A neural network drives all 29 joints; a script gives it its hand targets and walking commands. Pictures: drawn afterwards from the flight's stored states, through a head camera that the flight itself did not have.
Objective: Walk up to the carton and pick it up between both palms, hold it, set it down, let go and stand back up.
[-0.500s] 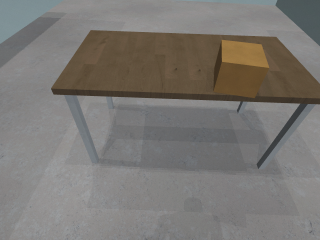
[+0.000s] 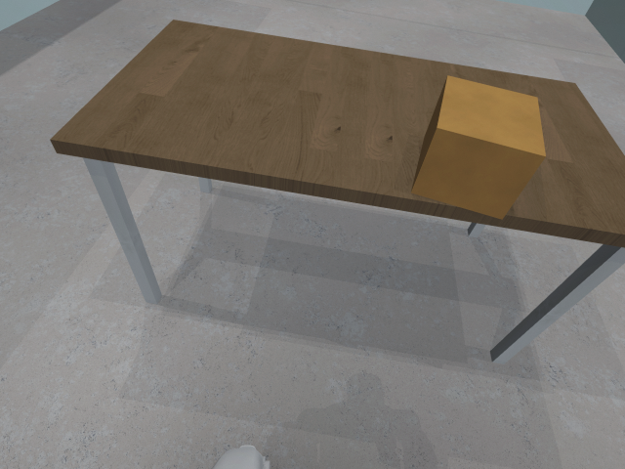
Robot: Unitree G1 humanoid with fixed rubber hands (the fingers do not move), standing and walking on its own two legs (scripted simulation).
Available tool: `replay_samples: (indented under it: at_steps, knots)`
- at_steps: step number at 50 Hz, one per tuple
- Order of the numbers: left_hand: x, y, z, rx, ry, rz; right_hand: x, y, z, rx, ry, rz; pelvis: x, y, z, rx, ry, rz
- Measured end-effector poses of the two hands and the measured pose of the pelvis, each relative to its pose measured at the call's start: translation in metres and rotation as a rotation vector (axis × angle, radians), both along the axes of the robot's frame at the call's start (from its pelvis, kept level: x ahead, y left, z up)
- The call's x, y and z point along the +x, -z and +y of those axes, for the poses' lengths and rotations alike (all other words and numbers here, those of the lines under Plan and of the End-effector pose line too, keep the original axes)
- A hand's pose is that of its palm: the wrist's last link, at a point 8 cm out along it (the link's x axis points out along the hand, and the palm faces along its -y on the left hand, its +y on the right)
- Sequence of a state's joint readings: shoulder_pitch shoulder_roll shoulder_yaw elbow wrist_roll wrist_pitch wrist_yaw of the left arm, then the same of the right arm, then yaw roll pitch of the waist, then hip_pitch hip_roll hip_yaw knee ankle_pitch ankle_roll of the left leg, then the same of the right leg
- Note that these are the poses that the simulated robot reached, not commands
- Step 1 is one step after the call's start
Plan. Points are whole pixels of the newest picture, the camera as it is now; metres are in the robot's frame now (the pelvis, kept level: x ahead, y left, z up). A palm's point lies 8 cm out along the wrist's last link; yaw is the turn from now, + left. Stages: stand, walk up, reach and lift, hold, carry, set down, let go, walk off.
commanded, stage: walk up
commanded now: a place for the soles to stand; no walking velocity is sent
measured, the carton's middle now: (474, 145) +0.74 -0.27 +0.03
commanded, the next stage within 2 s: none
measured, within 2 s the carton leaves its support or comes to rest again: neither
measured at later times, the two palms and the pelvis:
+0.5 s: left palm (252, 400) +0.24 +0.10 -0.11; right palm out of the picture +0.14 -0.42 -0.14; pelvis +0.15 -0.15 +0.00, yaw -4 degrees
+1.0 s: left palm (330, 341) +0.35 -0.01 -0.12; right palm out of the picture +0.30 -0.51 -0.07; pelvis +0.26 -0.26 +0.02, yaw -3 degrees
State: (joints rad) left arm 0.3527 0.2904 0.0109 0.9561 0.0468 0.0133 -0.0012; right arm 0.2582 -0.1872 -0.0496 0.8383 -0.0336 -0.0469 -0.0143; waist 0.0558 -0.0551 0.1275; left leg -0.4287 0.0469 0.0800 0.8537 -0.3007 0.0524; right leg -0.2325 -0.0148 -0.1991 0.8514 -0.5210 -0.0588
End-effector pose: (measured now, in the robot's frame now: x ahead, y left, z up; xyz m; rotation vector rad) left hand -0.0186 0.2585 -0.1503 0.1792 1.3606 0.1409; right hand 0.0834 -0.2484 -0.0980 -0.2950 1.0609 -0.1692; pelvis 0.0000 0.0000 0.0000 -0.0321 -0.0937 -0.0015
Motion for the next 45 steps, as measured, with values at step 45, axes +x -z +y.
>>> replay_samples:
  at_steps: [45]
  knots:
    - [0.315,-0.015,-0.233,-0.039,0.112,-0.082,0.220,-0.030,-0.231,-0.067,0.060,-0.030,0.246,-0.017,-0.229,0.045,0.045,0.007]
